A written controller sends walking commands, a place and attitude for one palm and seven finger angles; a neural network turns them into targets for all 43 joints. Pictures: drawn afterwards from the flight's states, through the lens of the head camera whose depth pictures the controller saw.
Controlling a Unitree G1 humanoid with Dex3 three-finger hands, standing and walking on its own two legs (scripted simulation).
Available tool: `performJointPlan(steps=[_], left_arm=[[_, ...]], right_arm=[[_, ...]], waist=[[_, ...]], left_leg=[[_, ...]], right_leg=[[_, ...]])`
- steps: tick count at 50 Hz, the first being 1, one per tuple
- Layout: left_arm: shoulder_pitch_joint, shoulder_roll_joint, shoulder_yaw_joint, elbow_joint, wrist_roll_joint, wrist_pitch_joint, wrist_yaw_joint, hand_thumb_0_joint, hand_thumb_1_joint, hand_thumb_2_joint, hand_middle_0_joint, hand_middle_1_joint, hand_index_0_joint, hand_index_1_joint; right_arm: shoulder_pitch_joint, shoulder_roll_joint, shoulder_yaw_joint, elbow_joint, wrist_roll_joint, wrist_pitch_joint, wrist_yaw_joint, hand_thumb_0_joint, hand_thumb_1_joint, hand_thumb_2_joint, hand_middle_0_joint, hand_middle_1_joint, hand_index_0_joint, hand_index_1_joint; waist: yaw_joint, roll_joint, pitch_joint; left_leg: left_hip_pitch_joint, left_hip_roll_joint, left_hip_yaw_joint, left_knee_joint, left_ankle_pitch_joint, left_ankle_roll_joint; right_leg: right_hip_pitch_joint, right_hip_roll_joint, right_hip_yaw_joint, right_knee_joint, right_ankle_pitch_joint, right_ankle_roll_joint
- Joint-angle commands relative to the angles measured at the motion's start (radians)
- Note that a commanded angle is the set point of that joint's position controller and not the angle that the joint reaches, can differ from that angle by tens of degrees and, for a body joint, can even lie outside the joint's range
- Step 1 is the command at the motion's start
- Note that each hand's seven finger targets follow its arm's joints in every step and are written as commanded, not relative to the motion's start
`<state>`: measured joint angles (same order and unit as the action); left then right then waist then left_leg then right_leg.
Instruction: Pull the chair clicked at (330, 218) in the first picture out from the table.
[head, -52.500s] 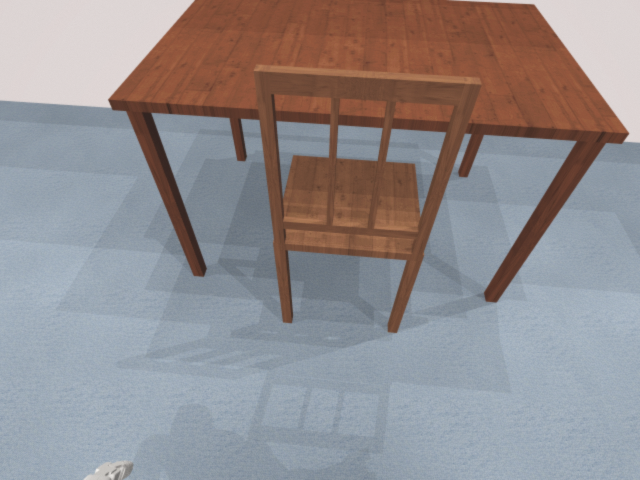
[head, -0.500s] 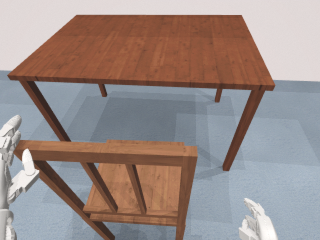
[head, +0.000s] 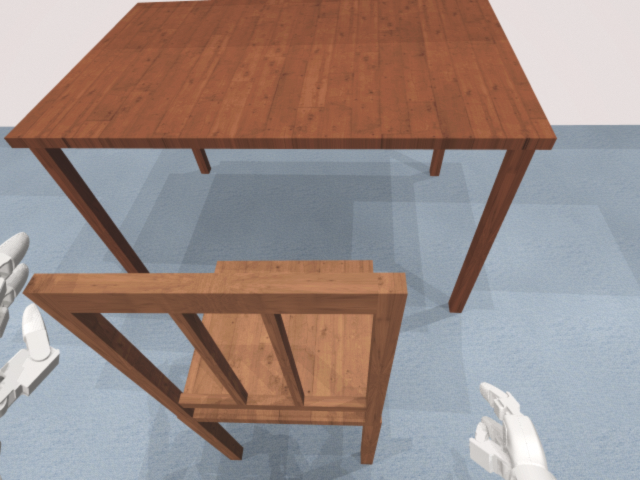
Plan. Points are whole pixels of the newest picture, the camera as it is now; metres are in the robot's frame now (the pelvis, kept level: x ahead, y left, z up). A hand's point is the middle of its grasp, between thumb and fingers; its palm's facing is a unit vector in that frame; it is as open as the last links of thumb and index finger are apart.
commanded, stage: step back with the hand held close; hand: left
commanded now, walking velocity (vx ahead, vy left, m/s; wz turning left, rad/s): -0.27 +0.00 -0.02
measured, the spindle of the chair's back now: (217, 362) +0.28 +0.19 -0.07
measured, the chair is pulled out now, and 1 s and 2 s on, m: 0.34 0.34 0.34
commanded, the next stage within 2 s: stop stepping back and stand still in 1.36 s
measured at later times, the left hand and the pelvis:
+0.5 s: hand out of the picture +0.12 +0.27 +0.15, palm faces +0.44 -0.78 -0.45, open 7.4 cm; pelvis -0.07 +0.00 -0.01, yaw +1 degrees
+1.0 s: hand out of the picture +0.08 +0.27 +0.17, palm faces +0.47 -0.73 -0.49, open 7.4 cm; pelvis -0.12 +0.00 -0.02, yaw +3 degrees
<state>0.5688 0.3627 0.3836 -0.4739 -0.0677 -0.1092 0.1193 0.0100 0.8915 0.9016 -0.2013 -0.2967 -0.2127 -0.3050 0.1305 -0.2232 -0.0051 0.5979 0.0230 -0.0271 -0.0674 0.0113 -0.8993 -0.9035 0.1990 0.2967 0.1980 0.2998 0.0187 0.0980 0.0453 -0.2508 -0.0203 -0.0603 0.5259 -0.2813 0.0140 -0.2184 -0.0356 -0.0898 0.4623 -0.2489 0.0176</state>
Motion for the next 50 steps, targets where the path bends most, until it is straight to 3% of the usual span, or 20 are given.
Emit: performJointPlan(steps=[1,7,10,14,16,18,20,23,25,29,32,36,39,41,43,45,46,47,48,50], left_arm=[[0.039,0.19,0.148,-0.221,-0.001,-0.052,0.03,0.0,0.9,0.9,-0.2,-0.3,-0.2,-0.3],[0.025,0.2,0.158,-0.193,-0.003,-0.049,0.042,0.0,0.9,0.9,-0.2,-0.3,-0.2,-0.3],[0.012,0.192,0.145,-0.177,-0.003,-0.043,0.045,0.0,0.9,0.9,-0.2,-0.3,-0.2,-0.3],[-0.04,0.205,0.123,-0.211,-0.001,-0.042,0.056,0.0,0.9,0.9,-0.2,-0.3,-0.2,-0.3],[-0.052,0.206,0.116,-0.234,-0.006,-0.047,0.063,0.0,0.9,0.9,-0.2,-0.3,-0.2,-0.3],[-0.056,0.235,0.142,-0.264,-0.002,-0.053,0.075,0.0,0.9,0.9,-0.2,-0.3,-0.2,-0.3],[-0.05,0.272,0.179,-0.301,0.002,-0.064,0.084,0.0,0.9,0.9,-0.2,-0.3,-0.2,-0.3],[-0.044,0.245,0.186,-0.309,0.026,-0.088,0.085,0.0,0.9,0.9,-0.2,-0.3,-0.2,-0.3],[-0.063,0.244,0.19,-0.3,0.033,-0.099,0.079,0.0,0.9,0.9,-0.2,-0.3,-0.2,-0.3],[0.011,0.227,0.179,-0.263,0.017,-0.118,0.058,0.0,0.9,0.9,-0.2,-0.3,-0.2,-0.3],[-0.002,0.2,0.164,-0.24,0.021,-0.114,0.05,0.0,0.9,0.9,-0.2,-0.3,-0.2,-0.3],[-0.041,0.225,0.164,-0.263,0.007,-0.117,0.058,0.0,0.9,0.9,-0.2,-0.3,-0.2,-0.3],[-0.082,0.248,0.173,-0.302,0.008,-0.119,0.075,0.0,0.9,0.9,-0.2,-0.3,-0.2,-0.3],[-0.059,0.259,0.193,-0.321,0.007,-0.12,0.08,0.0,0.9,0.9,-0.2,-0.3,-0.2,-0.3],[-0.036,0.261,0.208,-0.356,0.006,-0.131,0.077,0.0,0.9,0.9,-0.2,-0.3,-0.2,-0.3],[-0.014,0.268,0.241,-0.355,0.011,-0.139,0.074,0.0,0.9,0.9,-0.2,-0.3,-0.2,-0.3],[-0.032,0.242,0.227,-0.356,0.018,-0.147,0.069,0.0,0.9,0.9,-0.2,-0.3,-0.2,-0.3],[-0.055,0.244,0.238,-0.337,0.029,-0.154,0.068,0.0,0.9,0.9,-0.2,-0.3,-0.2,-0.3],[-0.069,0.234,0.229,-0.324,0.029,-0.159,0.061,0.0,0.9,0.9,-0.2,-0.3,-0.2,-0.3],[-0.037,0.241,0.228,-0.317,0.014,-0.162,0.049,0.0,0.9,0.9,-0.2,-0.3,-0.2,-0.3]], right_arm=[[-0.08,-0.102,-0.046,-0.157,0.004,-0.039,-0.025,0.0,-0.9,-0.9,0.2,0.3,0.2,0.3],[-0.075,-0.109,-0.053,-0.147,0.004,-0.05,-0.036,0.0,-0.9,-0.9,0.2,0.3,0.2,0.3],[-0.078,-0.109,-0.053,-0.142,0.007,-0.057,-0.035,0.0,-0.9,-0.9,0.2,0.3,0.2,0.3],[-0.065,-0.111,-0.051,-0.153,0.009,-0.061,-0.034,0.0,-0.9,-0.9,0.2,0.3,0.2,0.3],[-0.057,-0.106,-0.041,-0.151,0.012,-0.067,-0.035,0.0,-0.9,-0.9,0.2,0.3,0.2,0.3],[-0.07,-0.108,-0.039,-0.156,0.009,-0.068,-0.04,0.0,-0.9,-0.9,0.2,0.3,0.2,0.3],[-0.087,-0.123,-0.038,-0.165,0.004,-0.072,-0.049,0.0,-0.9,-0.9,0.2,0.3,0.2,0.3],[-0.08,-0.127,-0.033,-0.196,0.002,-0.088,-0.05,0.0,-0.9,-0.9,0.2,0.3,0.2,0.3],[-0.064,-0.123,-0.038,-0.189,0.003,-0.102,-0.046,0.0,-0.9,-0.9,0.2,0.3,0.2,0.3],[-0.045,-0.12,-0.044,-0.168,-0.008,-0.126,-0.032,0.0,-0.9,-0.9,0.2,0.3,0.2,0.3],[-0.039,-0.131,-0.053,-0.165,-0.006,-0.127,-0.024,0.0,-0.9,-0.9,0.2,0.3,0.2,0.3],[-0.03,-0.112,-0.05,-0.148,-0.013,-0.127,-0.024,0.0,-0.9,-0.9,0.2,0.3,0.2,0.3],[-0.032,-0.101,-0.046,-0.128,-0.017,-0.119,-0.022,0.0,-0.9,-0.9,0.2,0.3,0.2,0.3],[-0.043,-0.096,-0.045,-0.128,-0.014,-0.114,-0.026,0.0,-0.9,-0.9,0.2,0.3,0.2,0.3],[-0.065,-0.109,-0.048,-0.148,-0.011,-0.117,-0.033,0.0,-0.9,-0.9,0.2,0.3,0.2,0.3],[-0.087,-0.123,-0.055,-0.159,-0.011,-0.128,-0.038,0.0,-0.9,-0.9,0.2,0.3,0.2,0.3],[-0.069,-0.118,-0.056,-0.159,-0.014,-0.138,-0.035,0.0,-0.9,-0.9,0.2,0.3,0.2,0.3],[-0.061,-0.127,-0.061,-0.151,-0.019,-0.146,-0.034,0.0,-0.9,-0.9,0.2,0.3,0.2,0.3],[-0.05,-0.114,-0.061,-0.144,-0.023,-0.152,-0.026,0.0,-0.9,-0.9,0.2,0.3,0.2,0.3],[-0.036,-0.111,-0.066,-0.127,-0.014,-0.167,-0.013,0.0,-0.9,-0.9,0.2,0.3,0.2,0.3]], waist=[[0.005,-0.074,-0.231],[0.005,-0.028,-0.208],[-0.001,-0.036,-0.183],[-0.006,-0.166,-0.138],[-0.013,-0.16,-0.129],[-0.009,-0.146,-0.116],[-0.009,-0.009,-0.089],[-0.005,0.199,-0.088],[-0.004,0.186,-0.082],[-0.001,0.023,-0.133],[-0.001,-0.002,-0.104],[-0.009,-0.139,-0.11],[-0.016,-0.179,-0.15],[-0.015,-0.143,-0.186],[-0.009,-0.014,-0.181],[-0.009,0.179,-0.173],[-0.016,0.216,-0.161],[-0.023,0.231,-0.128],[-0.02,0.207,-0.107],[-0.004,0.134,-0.146]], left_leg=[[0.032,0.14,-0.092,-0.049,0.473,0.02],[-0.022,0.158,-0.116,-0.071,0.398,0.027],[-0.073,0.142,-0.102,-0.059,0.247,0.026],[-0.091,0.087,-0.058,0.081,0.031,0.008],[-0.065,0.065,-0.037,0.135,-0.064,0.001],[-0.074,0.075,-0.047,0.112,-0.1,0.004],[-0.13,0.117,-0.106,-0.033,-0.177,0.023],[-0.443,0.209,-0.243,-0.285,-0.432,0.077],[-0.479,0.2,-0.232,-0.262,-0.377,0.081],[-0.247,0.153,-0.156,-0.101,-0.096,0.047],[-0.341,0.156,-0.137,-0.113,-0.295,0.048],[-0.182,0.084,-0.058,0.096,-0.221,0.006],[-0.092,0.062,-0.017,0.23,-0.119,-0.01],[-0.084,0.089,-0.052,0.13,-0.08,0.005],[-0.138,0.165,-0.15,-0.037,-0.073,0.038],[-0.34,0.289,-0.279,-0.267,-0.273,0.09],[-0.445,0.323,-0.306,-0.338,-0.411,0.117],[-0.545,0.346,-0.31,-0.37,-0.471,0.138],[-0.505,0.325,-0.288,-0.322,-0.376,0.141],[-0.248,0.277,-0.205,-0.214,-0.183,0.112]], right_leg=[[0.102,-0.091,0.045,0.007,0.29,-0.039],[0.057,-0.076,0.054,0.024,0.177,-0.028],[0.047,-0.093,0.083,-0.008,0.165,-0.038],[-0.076,-0.191,0.166,-0.108,0.049,-0.084],[-0.147,-0.232,0.185,-0.137,-0.056,-0.108],[-0.19,-0.218,0.158,-0.126,-0.146,-0.101],[-0.183,-0.142,0.112,-0.07,-0.221,-0.068],[0.101,0.01,0.053,0.193,-0.14,-0.011],[0.15,0.017,0.058,0.204,-0.058,-0.009],[0.014,-0.025,0.104,0.058,0.08,-0.027],[0.021,-0.025,0.124,0.055,-0.062,-0.029],[-0.186,-0.151,0.233,-0.104,-0.177,-0.101],[-0.244,-0.229,0.253,-0.114,-0.061,-0.138],[-0.199,-0.19,0.202,-0.039,0.019,-0.113],[-0.168,-0.078,0.123,0.083,-0.019,-0.053],[-0.004,0.039,0.07,0.321,-0.145,-0.006],[0.064,0.072,0.085,0.456,-0.193,-0.003],[0.105,0.09,0.095,0.553,-0.195,-0.001],[0.062,0.079,0.109,0.523,-0.194,-0.008],[-0.058,0.059,0.086,0.327,-0.209,-0.012]])
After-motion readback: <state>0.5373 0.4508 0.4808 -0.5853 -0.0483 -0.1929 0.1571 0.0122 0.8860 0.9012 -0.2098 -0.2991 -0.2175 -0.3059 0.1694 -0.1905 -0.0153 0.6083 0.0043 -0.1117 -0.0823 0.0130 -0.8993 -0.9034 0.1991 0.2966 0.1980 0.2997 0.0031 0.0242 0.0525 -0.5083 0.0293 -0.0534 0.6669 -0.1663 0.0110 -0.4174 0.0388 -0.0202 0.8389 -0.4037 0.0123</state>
